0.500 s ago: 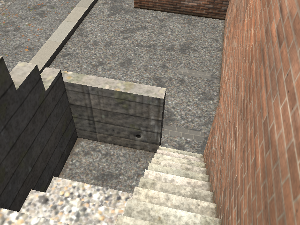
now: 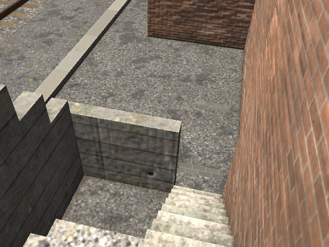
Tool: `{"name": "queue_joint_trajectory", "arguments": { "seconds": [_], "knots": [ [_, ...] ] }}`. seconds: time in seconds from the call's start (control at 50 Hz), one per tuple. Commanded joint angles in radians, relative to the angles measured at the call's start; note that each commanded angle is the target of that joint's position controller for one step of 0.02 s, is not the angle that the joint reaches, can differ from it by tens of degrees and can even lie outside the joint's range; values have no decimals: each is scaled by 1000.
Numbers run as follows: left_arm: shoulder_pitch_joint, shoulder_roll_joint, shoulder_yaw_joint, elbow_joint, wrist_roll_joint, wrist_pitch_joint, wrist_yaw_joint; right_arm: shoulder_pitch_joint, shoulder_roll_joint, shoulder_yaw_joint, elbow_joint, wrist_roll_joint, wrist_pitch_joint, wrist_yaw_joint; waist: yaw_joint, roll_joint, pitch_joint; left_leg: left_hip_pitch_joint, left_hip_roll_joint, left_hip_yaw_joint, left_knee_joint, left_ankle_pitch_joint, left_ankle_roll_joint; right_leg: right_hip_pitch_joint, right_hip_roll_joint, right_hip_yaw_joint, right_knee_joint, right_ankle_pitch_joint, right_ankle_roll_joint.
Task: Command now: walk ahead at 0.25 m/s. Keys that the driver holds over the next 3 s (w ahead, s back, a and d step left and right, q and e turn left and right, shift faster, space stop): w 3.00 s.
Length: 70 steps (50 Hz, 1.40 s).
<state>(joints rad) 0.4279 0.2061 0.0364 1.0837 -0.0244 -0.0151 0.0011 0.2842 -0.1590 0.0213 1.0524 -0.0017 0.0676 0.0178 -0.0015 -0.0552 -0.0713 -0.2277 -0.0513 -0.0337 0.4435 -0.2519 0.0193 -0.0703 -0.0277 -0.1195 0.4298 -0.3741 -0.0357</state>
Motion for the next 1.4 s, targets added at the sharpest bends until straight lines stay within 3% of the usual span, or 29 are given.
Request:
{"name": "queue_joint_trajectory", "arguments": {
  "seconds": [0.02, 0.12, 0.18, 0.22, 0.24, 0.34, 0.42, 0.56, 0.6, 0.62, 0.64, 0.68, 0.72, 0.78, 0.84, 0.86, 0.88, 0.9, 0.92, 0.94, 1.0, 1.02, 1.06, 1.12, 1.2, 1.28, 1.34, 1.36, 1.4],
  "knots": [
    [172, 76, 24, 34, -6, -15, 14, -135, -87, -14, -93, 3, -32, -9, 69, 18, 188, -217, 59, -96, -117, -227, 49, 54, -103, 105, -140, -171, -46],
    [98, 105, 39, 27, -18, -30, 33, -110, -64, -9, -77, -40, -72, -23, 48, -62, 192, -220, 72, 68, 269, -108, 66, -23, -249, 248, -105, -54, -167],
    [95, 145, 62, 32, -8, -53, 39, 35, -108, -28, -30, -39, -85, -28, -4, -24, 182, -35, 43, 101, 243, -43, 86, -220, -114, 122, 178, -19, -130],
    [-37, 89, 47, -22, 13, -61, 31, 357, -258, -78, 62, -42, -91, -33, -158, 307, 112, 379, 291, -361, -11, 73, 247, -678, 32, 30, 635, -264, -44],
    [-143, 152, 63, -48, 3, -65, 36, 426, -303, -99, 75, -52, -88, -34, -210, 241, 186, 407, 390, -532, -75, 62, 309, -866, 1, 191, 670, -260, -40],
    [-48, 110, 92, -19, 13, -41, 25, 117, -134, -68, 32, -93, -127, -42, -9, 72, 253, 24, 335, -226, 101, -185, 212, -717, -94, 397, 593, 274, 24],
    [0, 19, 62, -41, -2, -24, -25, -31, -137, -49, 9, -18, -163, -43, 123, 81, 125, -616, 175, 111, 218, -391, 83, 6, 76, 126, 418, 1045, 11],
    [256, 241, 114, 36, 66, 1, 39, 66, -212, -81, 69, -76, -137, -29, 159, 150, 155, -266, 187, 78, 1000, 208, 58, 24, -31, 188, 189, 539, -18],
    [423, 267, 121, 58, 51, -24, 42, -134, -195, -102, 18, -54, -100, -45, 342, -128, 232, -613, -46, 76, 1737, -278, 40, 235, -139, 283, -30, 816, -119],
    [355, 286, 73, 89, 5, -52, 26, 31, -69, -55, -54, -79, -108, -47, 78, -281, 347, -858, -43, -29, 1467, -463, 91, 145, -114, 272, 267, 1237, 88],
    [340, 311, 92, 108, -33, -66, 25, 59, -59, -44, -57, -96, -101, -52, 66, -346, 270, -887, 6, -38, 1400, -454, 67, 105, -182, 430, 285, 1007, 37],
    [239, 114, 17, 104, -16, -84, 31, -19, -122, -43, -47, -99, -89, -52, 45, -114, 161, -818, 39, -31, 1162, -146, 25, -75, -109, 393, 278, 430, -16],
    [48, 82, -22, 24, 8, -82, 80, -42, -101, -26, -80, -79, -91, -48, -77, 18, 218, -387, 2, 53, 728, 222, -84, -622, -176, 513, 300, 469, -106],
    [124, 129, -8, 32, -33, -118, 102, -31, -161, -45, -20, -46, -125, -43, -33, -51, 137, -398, -38, 39, 690, 509, -43, -550, -72, 407, 640, 40, -63],
    [24, 129, 7, -20, -22, -95, 87, -132, -72, 9, -101, -28, -130, -25, -13, -57, 178, -32, -32, 103, 248, 658, -22, -717, 0, 303, 641, -66, -105],
    [-27, 158, 26, -13, -3, -71, 102, -45, -80, 4, -112, 10, -114, -20, -43, -199, 185, -74, 79, -20, 74, 563, 26, -600, -40, 364, 719, 79, -164],
    [-128, 147, 25, -14, -12, -63, 96, 270, -145, -44, 15, -30, -101, -20, -161, -210, 75, 211, 112, -56, 301, 672, 84, -762, -97, 425, 998, 238, -177],
    [-202, 126, 21, -55, -27, -65, 81, 500, -225, -72, 79, -42, -89, -9, -290, -29, 41, 469, 148, -141, 186, 561, 176, -943, -15, 321, 1339, 358, -115],
    [-210, 71, 19, -71, -6, -60, 60, 517, -242, -73, 77, 15, -81, 21, -334, 215, 120, 431, 224, -214, 79, 623, 231, -1067, 177, 124, 1778, -318, -84],
    [84, -38, 0, -87, 8, -56, 59, 369, -209, -46, 60, 4, -101, 47, -16, 312, 134, 353, 297, -289, 292, 1130, 190, -1104, 166, 193, 1782, -360, -105],
    [109, 13, 18, -13, 71, -43, 86, 282, -135, -27, 72, -30, -141, 44, 37, 108, 108, 114, 301, -419, 283, 553, 243, -1127, 99, 299, 1444, -102, -71],
    [42, 5, 15, -64, 72, -47, 89, 276, -97, -7, 47, -28, -163, 25, 56, 76, 128, -40, 364, -486, 231, 824, 244, -1027, 66, 337, 1114, 142, -6],
    [30, -18, 13, -46, 69, -4, 94, 141, -153, -18, 38, -44, -151, 5, 121, 150, 111, -383, 342, -473, 188, 734, 265, -636, 33, 267, 1028, 339, 64],
    [-167, 27, 32, -121, 56, -9, 51, 181, -88, -8, 52, 12, -161, -9, 35, 117, 189, -366, 174, -313, 342, 80, 183, -714, 34, 214, 682, 700, 30],
    [-330, -66, -25, -197, 26, -26, -6, 183, -108, -17, 15, 1, -121, -35, -69, 130, 187, -436, 132, -242, 352, -286, 199, -299, 6, 116, 193, 870, 67],
    [47, 114, 29, -133, -3, -28, 37, 98, -149, -42, 25, -45, -122, -35, 28, 259, 169, -322, 83, -234, 728, -95, 165, -79, -103, 212, 45, 778, 15],
    [311, 216, 45, -47, 27, -36, 12, 228, -28, -57, 82, -59, -73, -27, 79, -20, 72, -637, -136, -106, 1544, -736, 117, 390, -227, 206, 118, 966, 75],
    [295, 202, 30, -15, 28, -34, -16, 375, 7, -46, 50, -35, -70, -20, -46, -101, 36, -811, -74, -86, 1595, -727, 91, 426, -304, 282, 333, 1245, 110],
    [321, 179, 35, -25, -24, -22, 2, 275, -37, -54, 27, -79, -57, -13, -9, -70, 72, -908, -60, -132, 1621, -535, 85, 238, -358, 461, 206, 818, 18]
  ]
}}
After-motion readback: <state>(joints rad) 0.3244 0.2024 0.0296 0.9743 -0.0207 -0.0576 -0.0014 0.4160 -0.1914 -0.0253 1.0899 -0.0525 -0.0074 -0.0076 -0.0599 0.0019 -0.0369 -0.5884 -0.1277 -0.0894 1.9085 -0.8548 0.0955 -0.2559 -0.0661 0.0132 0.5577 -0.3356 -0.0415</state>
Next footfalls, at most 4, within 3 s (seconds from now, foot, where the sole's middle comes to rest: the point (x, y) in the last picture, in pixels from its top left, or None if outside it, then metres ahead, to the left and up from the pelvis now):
0.60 right None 0.24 -0.15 -0.99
0.92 left None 0.45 -0.05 -1.21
1.32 right None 0.62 -0.32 -1.42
1.90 left None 0.89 -0.08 -1.64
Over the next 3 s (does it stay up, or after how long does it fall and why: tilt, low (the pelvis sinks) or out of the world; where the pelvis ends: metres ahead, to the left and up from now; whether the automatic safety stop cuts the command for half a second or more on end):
stays up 1.26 -0.25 -1.28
